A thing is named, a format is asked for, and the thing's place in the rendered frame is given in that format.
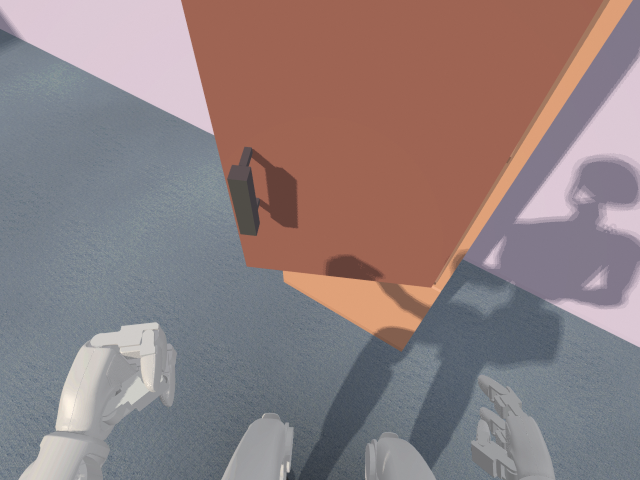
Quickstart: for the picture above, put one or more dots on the left robot thigh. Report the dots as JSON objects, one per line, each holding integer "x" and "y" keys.
{"x": 264, "y": 452}

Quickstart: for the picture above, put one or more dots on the right robot thigh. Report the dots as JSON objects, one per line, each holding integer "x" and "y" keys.
{"x": 395, "y": 459}

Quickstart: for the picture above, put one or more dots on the robot left hand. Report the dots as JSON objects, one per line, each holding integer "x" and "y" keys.
{"x": 133, "y": 360}

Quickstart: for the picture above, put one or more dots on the cupboard door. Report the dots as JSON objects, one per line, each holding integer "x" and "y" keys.
{"x": 377, "y": 127}

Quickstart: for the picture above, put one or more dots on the robot left forearm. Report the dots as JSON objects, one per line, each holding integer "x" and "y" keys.
{"x": 68, "y": 456}

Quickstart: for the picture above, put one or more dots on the handle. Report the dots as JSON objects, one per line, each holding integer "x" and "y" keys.
{"x": 242, "y": 191}

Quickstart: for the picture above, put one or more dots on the robot thigh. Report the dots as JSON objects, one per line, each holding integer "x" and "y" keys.
{"x": 395, "y": 459}
{"x": 264, "y": 452}

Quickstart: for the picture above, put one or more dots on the robot right hand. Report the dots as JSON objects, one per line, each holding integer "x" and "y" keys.
{"x": 520, "y": 449}

